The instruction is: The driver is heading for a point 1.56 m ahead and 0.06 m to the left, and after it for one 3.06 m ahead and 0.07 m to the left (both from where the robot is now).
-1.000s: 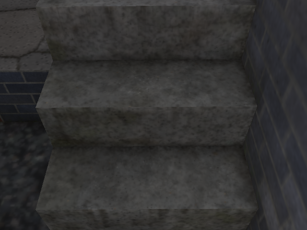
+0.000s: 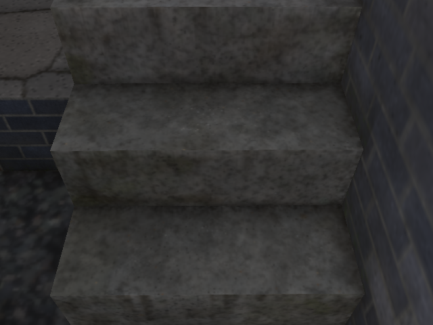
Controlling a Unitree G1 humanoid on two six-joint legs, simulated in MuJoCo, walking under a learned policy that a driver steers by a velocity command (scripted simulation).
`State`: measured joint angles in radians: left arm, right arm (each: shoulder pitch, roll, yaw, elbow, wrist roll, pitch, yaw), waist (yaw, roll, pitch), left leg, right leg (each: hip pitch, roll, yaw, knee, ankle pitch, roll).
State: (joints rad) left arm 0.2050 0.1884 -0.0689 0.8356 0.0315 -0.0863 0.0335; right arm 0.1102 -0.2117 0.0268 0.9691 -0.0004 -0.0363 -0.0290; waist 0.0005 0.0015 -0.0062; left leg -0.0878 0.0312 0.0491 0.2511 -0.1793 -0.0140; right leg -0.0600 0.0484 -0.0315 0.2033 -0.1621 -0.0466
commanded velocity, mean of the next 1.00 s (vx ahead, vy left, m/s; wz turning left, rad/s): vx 0.22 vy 0.00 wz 0.00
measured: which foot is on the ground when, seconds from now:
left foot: down 0.00-1.00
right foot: down 0.00-1.00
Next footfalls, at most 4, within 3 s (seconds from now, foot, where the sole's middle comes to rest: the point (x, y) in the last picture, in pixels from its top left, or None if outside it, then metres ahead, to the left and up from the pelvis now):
none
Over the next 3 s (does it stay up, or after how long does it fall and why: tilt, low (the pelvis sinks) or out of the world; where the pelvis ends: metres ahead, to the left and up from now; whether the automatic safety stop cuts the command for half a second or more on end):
stays up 0.00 0.00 0.00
